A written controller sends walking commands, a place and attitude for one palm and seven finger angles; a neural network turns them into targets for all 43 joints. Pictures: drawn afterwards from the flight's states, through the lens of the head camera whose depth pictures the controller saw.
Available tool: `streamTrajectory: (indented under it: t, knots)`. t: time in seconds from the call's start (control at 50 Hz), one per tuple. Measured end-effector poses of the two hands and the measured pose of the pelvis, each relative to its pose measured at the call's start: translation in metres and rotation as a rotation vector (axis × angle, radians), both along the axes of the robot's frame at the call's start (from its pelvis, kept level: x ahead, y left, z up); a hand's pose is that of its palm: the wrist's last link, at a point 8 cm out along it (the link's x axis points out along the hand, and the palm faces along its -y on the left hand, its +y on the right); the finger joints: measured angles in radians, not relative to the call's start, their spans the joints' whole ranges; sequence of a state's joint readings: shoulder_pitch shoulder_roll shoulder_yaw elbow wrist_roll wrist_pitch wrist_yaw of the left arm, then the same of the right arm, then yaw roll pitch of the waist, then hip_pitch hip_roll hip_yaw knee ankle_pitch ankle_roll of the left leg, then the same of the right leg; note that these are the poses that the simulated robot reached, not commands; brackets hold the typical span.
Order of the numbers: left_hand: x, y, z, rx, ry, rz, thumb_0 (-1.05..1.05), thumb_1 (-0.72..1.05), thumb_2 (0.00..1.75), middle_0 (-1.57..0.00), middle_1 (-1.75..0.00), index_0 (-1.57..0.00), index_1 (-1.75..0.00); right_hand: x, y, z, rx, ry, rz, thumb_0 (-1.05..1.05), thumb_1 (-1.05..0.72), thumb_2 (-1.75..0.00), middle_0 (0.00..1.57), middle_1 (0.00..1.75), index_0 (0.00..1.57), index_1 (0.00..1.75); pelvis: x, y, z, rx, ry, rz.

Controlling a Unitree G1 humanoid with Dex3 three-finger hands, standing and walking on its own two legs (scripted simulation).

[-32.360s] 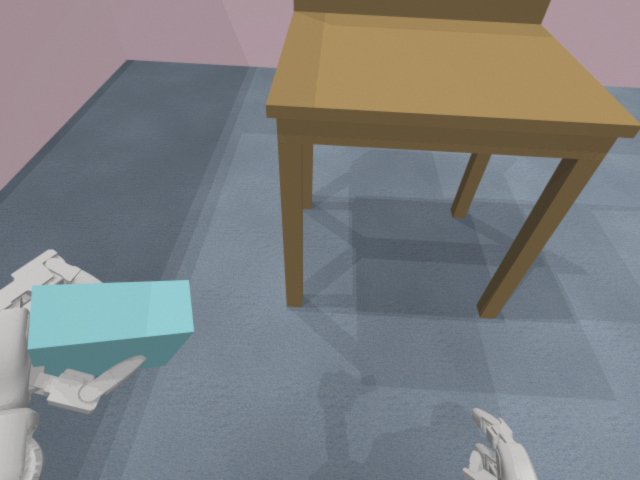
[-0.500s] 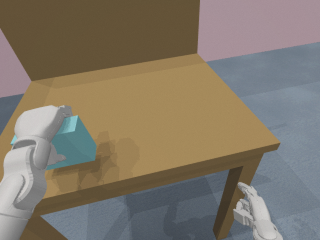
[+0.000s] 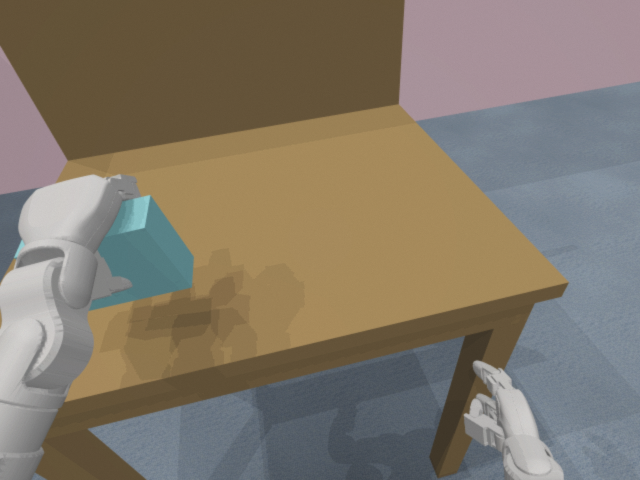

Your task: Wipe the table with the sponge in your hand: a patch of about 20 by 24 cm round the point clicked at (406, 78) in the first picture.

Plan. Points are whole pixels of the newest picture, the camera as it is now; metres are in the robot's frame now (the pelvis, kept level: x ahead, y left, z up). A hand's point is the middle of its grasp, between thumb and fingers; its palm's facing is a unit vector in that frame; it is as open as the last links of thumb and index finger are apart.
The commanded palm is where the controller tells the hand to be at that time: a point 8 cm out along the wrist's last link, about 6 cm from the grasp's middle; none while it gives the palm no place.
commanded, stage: lift the sponge slowly off the table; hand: left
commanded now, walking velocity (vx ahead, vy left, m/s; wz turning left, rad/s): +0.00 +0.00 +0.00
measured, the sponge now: (124, 266) +0.27 +0.30 +0.16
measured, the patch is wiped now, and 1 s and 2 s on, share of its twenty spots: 1.00 1.00 1.00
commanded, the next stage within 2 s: bring the sponge back beside the body in 0.38 s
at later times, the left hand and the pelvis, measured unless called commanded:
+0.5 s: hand (102, 223) +0.28 +0.30 +0.23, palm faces +0.23 -0.06 -0.97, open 9.5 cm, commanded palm +0.22 +0.29 +0.30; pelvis +0.00 +0.00 +0.00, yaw +0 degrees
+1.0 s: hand (93, 252) +0.24 +0.29 +0.22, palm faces +0.24 -0.08 -0.97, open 9.5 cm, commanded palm +0.19 +0.28 +0.30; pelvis +0.00 +0.00 +0.00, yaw +0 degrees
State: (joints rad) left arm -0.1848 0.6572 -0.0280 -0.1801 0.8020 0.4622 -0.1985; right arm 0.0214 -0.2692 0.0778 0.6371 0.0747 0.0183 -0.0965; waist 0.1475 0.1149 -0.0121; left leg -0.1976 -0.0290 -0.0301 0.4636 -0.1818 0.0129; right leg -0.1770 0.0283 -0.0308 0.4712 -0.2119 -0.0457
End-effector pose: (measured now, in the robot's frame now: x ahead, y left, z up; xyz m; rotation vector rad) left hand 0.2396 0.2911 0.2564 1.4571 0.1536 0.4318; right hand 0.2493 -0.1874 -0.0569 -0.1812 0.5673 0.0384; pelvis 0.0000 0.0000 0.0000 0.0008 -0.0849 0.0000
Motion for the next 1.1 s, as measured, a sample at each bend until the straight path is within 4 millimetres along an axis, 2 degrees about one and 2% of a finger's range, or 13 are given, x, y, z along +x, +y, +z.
streamTrajectory:
  t: [0.36,0.56,0.68,0.76,0.94,1.1]
  knots:
    - [-0.001,-0.007,0.025,-0.007,-0.07,-0.005,-0.01,-0.49,1.09,-0.79,-1.39,-0.81,-1.4,0.001,0.002,0.003,0.013,-0.005,0.005,0.01,-0.9,-0.9,0.2,0.3,0.2,0.3,-0.002,-0.001,0.0,0.002,0.003,-0.002]
    - [0.007,-0.001,0.015,-0.018,-0.014,0.035,-0.01,-0.49,1.09,-0.79,-1.39,-0.81,-1.4,-0.003,-0.006,0.0,0.004,-0.003,-0.007,0.01,-0.9,-0.9,0.2,0.3,0.2,0.3,-0.003,-0.004,-0.001,0.002,0.008,-0.001]
    - [-0.005,-0.01,0.014,-0.008,-0.014,-0.018,-0.01,-0.49,1.09,-0.79,-1.39,-0.81,-1.4,-0.004,-0.012,-0.001,-0.001,0.001,-0.015,0.01,-0.9,-0.9,0.2,0.3,0.2,0.3,-0.001,-0.005,-0.002,0.004,0.006,-0.012]
    - [-0.016,-0.009,0.015,-0.006,-0.03,-0.017,-0.01,-0.49,1.09,-0.79,-1.39,-0.81,-1.4,-0.003,-0.012,-0.002,-0.007,0.007,-0.012,0.01,-0.9,-0.9,0.2,0.3,0.2,0.3,-0.001,-0.005,-0.002,0.003,0.001,-0.01]
    - [-0.029,-0.003,0.013,-0.026,-0.052,0.016,-0.01,-0.49,1.09,-0.79,-1.39,-0.81,-1.4,0.002,-0.001,0.003,0.004,-0.021,0.009,0.01,-0.9,-0.9,0.2,0.3,0.2,0.3,-0.004,-0.004,-0.002,0.0,-0.007,-0.001]
    - [-0.036,-0.019,0.013,-0.025,-0.077,-0.052,-0.01,-0.49,1.09,-0.79,-1.39,-0.81,-1.4,0.0,0.004,0.006,0.016,-0.033,0.009,0.01,-0.9,-0.9,0.2,0.3,0.19,0.29,-0.005,-0.003,-0.002,0.003,-0.015,-0.011]
